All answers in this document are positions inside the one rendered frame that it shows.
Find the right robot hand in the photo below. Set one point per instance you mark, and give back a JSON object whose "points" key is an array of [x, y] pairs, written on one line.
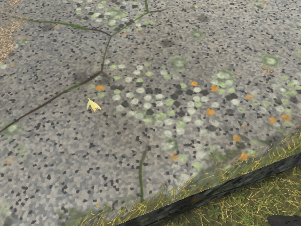
{"points": [[279, 220]]}

